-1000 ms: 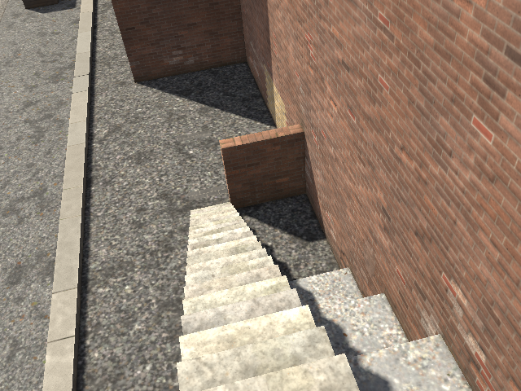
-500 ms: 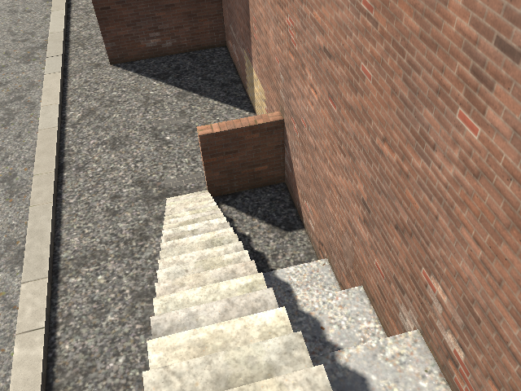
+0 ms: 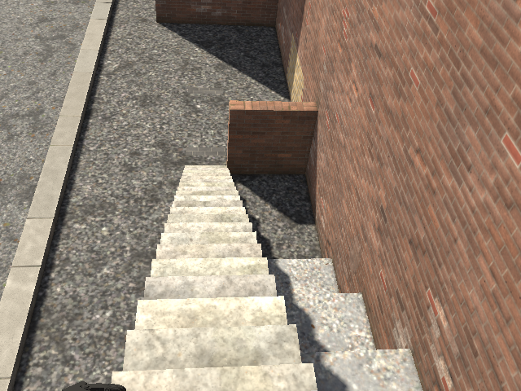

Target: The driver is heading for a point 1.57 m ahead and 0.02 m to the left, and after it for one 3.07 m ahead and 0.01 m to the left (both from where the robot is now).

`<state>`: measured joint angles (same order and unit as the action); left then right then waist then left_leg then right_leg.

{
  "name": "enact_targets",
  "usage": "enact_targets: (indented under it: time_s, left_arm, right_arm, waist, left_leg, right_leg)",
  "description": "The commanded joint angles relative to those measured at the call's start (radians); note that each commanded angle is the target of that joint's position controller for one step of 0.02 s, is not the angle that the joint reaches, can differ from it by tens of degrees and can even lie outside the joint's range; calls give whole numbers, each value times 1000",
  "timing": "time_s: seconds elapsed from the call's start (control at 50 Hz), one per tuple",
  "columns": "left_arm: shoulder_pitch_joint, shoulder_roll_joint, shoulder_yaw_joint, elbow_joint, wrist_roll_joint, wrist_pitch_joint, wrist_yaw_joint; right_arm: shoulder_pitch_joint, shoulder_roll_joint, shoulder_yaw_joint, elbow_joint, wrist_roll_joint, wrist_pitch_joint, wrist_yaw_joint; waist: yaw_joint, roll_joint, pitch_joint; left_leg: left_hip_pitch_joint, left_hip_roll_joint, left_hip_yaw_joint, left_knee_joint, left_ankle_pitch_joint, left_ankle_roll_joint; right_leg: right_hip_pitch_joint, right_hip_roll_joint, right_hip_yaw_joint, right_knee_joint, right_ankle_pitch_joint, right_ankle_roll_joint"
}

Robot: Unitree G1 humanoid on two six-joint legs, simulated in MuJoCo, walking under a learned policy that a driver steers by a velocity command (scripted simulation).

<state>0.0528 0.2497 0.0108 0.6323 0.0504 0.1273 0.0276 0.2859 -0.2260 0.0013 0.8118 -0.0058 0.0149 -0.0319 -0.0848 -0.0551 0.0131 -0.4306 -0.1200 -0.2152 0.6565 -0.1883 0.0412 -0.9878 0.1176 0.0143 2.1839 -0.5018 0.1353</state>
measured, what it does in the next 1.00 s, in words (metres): steps to the left: right foot 0.19 m higher, then left foot 0.19 m lower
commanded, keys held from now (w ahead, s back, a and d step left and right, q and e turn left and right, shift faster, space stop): q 0.22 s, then no key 0.58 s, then e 0.20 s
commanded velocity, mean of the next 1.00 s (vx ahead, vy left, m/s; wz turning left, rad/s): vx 0.00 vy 0.00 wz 0.22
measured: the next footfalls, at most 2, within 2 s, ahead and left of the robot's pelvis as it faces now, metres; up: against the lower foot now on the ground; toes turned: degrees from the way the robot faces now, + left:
right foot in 0.20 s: -0.03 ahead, -0.19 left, +0.19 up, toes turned +10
left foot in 0.84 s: +0.12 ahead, +0.22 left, +0.00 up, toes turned +17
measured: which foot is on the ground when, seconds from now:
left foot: down 0.00-0.18, up 0.20-0.82, down 0.84-1.00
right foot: up 0.00-0.18, down 0.20-0.84, up 0.86-1.00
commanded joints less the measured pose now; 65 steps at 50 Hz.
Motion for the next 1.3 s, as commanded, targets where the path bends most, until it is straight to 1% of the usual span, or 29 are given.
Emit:
enact_targets:
  time_s: [0.02, 0.08, 0.14, 0.18, 0.2, 0.22, 0.24, 0.26, 0.28, 0.3, 0.34, 0.42, 0.52, 0.62, 0.68, 0.7, 0.74, 0.78, 0.82, 0.84, 0.86, 0.88, 0.9, 0.94, 0.96, 0.98, 1.02, 1.08, 1.3]
  left_arm:
    - [-136, 83, 18, -156, -6, -9, -3]
    - [-75, 119, 33, -129, -23, -1, -14]
    - [23, 93, 8, -130, -16, -18, -25]
    - [353, 121, 4, -32, -30, -22, -52]
    - [568, 171, 21, 59, -35, -34, -59]
    - [683, 257, 41, 86, -38, -79, -61]
    - [729, 133, 9, 79, -37, -106, -6]
    - [506, 139, 4, 86, 30, -121, 21]
    - [300, 153, 17, 49, 49, -126, 26]
    - [121, 135, 11, 60, 43, -141, 11]
    - [-39, 65, 3, 36, -5, -147, -32]
    - [142, 101, 13, 100, -52, -163, -26]
    - [530, 121, 34, 217, -20, -185, -4]
    - [630, 155, 60, 265, 15, -184, 12]
    - [559, 153, 60, 294, 19, -198, 7]
    - [441, 129, 59, 260, 14, -195, 17]
    - [257, 205, 74, 243, -28, -220, 9]
    - [281, 235, 88, 275, -18, -209, 4]
    - [354, 199, 87, 312, -39, -149, 6]
    - [428, 185, 91, 320, -31, -124, 15]
    - [592, 42, 92, 330, -80, -101, 3]
    - [657, 39, 84, 327, -102, -85, 25]
    - [587, 41, 88, 316, -88, -56, 43]
    - [401, 188, 123, 326, -79, -25, 28]
    - [364, 121, 112, 311, -62, -19, 33]
    - [316, 86, 101, 259, -46, 0, 26]
    - [183, 96, 105, 209, -6, 33, 36]
    - [78, 10, 70, 119, -25, 30, 3]
    - [-175, -25, 39, -37, -28, 28, -33]
  right_arm:
    - [43, -203, -53, -76, -4, -11, -14]
    - [-43, -258, -73, -115, -25, -25, 11]
    - [-69, -302, -108, -90, -2, -29, -10]
    - [-260, -294, -124, -132, 24, -17, -21]
    - [-318, -220, -118, -169, 4, 4, -40]
    - [-457, -132, -111, -326, -7, -39, -14]
    - [-678, -255, -148, -311, -37, -103, 5]
    - [-511, -130, -128, -312, 21, -122, 1]
    - [-390, -93, -109, -259, 14, -112, -6]
    - [-251, -65, -101, -193, -3, -83, -19]
    - [-115, -108, -115, -124, -5, 14, -28]
    - [-245, -120, -104, -131, -39, 79, -2]
    - [-292, -113, -105, -66, -45, 68, 4]
    - [-450, -133, -117, -96, -25, 40, 1]
    - [-498, -108, -101, -118, -13, 41, 13]
    - [-526, -84, -75, -155, 14, 41, 36]
    - [-311, -31, -48, -69, 76, 46, 81]
    - [-8, -86, -62, 91, 82, 46, 107]
    - [206, -120, -67, 199, 36, 23, 85]
    - [249, -111, -61, 234, -14, -1, 88]
    - [279, -200, -22, 245, -50, -35, 94]
    - [267, -231, -22, 217, 32, -42, 96]
    - [220, -284, -47, 198, 75, -56, 77]
    - [-77, -106, -3, 77, 1, -72, 86]
    - [9, -105, 5, 88, 5, -75, 74]
    - [53, -152, -5, 94, 7, -73, 45]
    - [65, -85, 13, 93, 26, -74, 16]
    - [6, 8, 57, 44, 3, -58, -20]
    - [80, -82, 13, -39, -14, -38, -21]
  waist:
    - [-13, 199, -100]
    - [40, 158, -154]
    - [68, 316, -189]
    - [260, 295, -154]
    - [394, -100, -18]
    - [408, -441, 157]
    - [534, -188, 250]
    - [271, -191, 237]
    - [138, -205, 192]
    - [-12, -239, 148]
    - [-128, -161, 46]
    - [-7, 12, 33]
    - [189, -31, -23]
    - [300, -139, -6]
    - [267, -139, 53]
    - [218, -14, 65]
    - [101, -45, 25]
    - [2, -44, 69]
    - [-57, 6, 57]
    - [-70, 190, -6]
    - [88, 459, -87]
    - [105, 494, -189]
    - [70, 496, -215]
    - [102, 277, -112]
    - [90, 284, -119]
    - [81, 325, -166]
    - [93, 216, -66]
    - [138, 136, 58]
    - [31, 98, -29]
  left_leg:
    - [335, 273, -417, -202, 98, 282]
    - [206, 311, -426, -257, 279, 322]
    - [85, 267, -278, -420, 412, 232]
    - [-342, 177, -157, -387, 91, 153]
    - [-645, 34, -138, 13, -500, 125]
    - [-1238, -127, -168, 308, -908, 50]
    - [-1229, -105, -380, 367, -743, 29]
    - [-1159, -156, -387, 374, -556, -7]
    - [-962, -137, -302, 472, -380, -46]
    - [-757, -174, -187, 695, -244, -77]
    - [-404, -202, 10, 977, 43, -112]
    - [-500, -138, 66, 1101, 152, -101]
    - [-670, -69, 54, 941, 52, -114]
    - [-806, -8, -29, 728, -47, -121]
    - [-771, 59, -86, 562, 15, -85]
    - [-535, 83, -14, 237, 308, -79]
    - [172, 109, 168, 48, 732, -75]
    - [365, 187, 183, -109, 753, -72]
    - [519, 240, 176, -376, 672, -38]
    - [635, 257, 164, -381, 615, -50]
    - [745, 334, 184, 57, 1422, -142]
    - [757, 427, 101, 121, 1648, -246]
    - [576, 504, -111, -149, 863, -223]
    - [306, 392, 31, -197, 249, -182]
    - [319, 432, 67, -92, 521, -183]
    - [276, 532, -94, -166, 301, -105]
    - [167, 534, -136, -244, 135, -37]
    - [-29, 464, -11, -253, -118, -12]
    - [218, 444, 121, -205, -196, -35]
  right_leg:
    - [-184, -8, 41, 13, -47, 1]
    - [15, 3, -4, -39, -174, 7]
    - [422, -51, -11, -342, -556, -123]
    - [967, -42, 29, -790, -594, -189]
    - [1118, -12, 213, -1258, -606, -213]
    - [1129, -402, 971, -1515, -150, -304]
    - [877, -354, 1265, -1725, 151, -271]
    - [798, -413, 1220, -1716, 227, -270]
    - [622, -388, 1045, -1653, 305, -260]
    - [434, -339, 737, -1461, 531, -266]
    - [95, -294, 398, -1454, 322, -262]
    - [306, -307, 288, -1489, 114, -271]
    - [872, -329, 232, -1433, 382, -264]
    - [1079, -397, 296, -1379, 504, -289]
    - [965, -452, 376, -1408, 344, -277]
    - [749, -395, 279, -1432, 0, -222]
    - [286, -331, 90, -1442, -346, -173]
    - [316, -334, 24, -1299, -265, -162]
    - [442, -218, -17, -938, -12, -192]
    - [380, -135, -5, -624, -223, -200]
    - [185, 27, 13, -135, -637, -106]
    - [64, 8, 136, -112, -548, -90]
    - [68, 7, 142, -126, -298, -80]
    - [89, 46, 93, -200, 100, -89]
    - [8, 41, 134, -121, 142, -102]
    - [-35, 29, 158, -76, 152, -99]
    - [-135, 34, 166, 16, 213, -94]
    - [-194, 39, 146, -165, 367, -30]
    - [-242, -25, 51, -413, 394, -26]
Keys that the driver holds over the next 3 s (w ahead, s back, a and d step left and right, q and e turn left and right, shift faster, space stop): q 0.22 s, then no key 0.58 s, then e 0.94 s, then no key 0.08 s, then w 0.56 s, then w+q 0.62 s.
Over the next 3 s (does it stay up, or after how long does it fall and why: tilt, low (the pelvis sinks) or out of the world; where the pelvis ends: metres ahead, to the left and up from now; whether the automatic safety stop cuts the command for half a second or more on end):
stays up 0.58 -0.02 -0.33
